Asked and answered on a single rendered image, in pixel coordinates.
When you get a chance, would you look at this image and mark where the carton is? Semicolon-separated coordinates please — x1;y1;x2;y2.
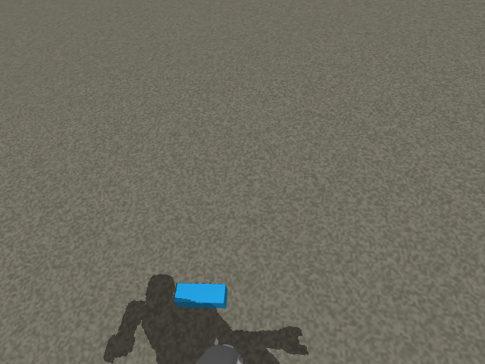
174;283;228;309

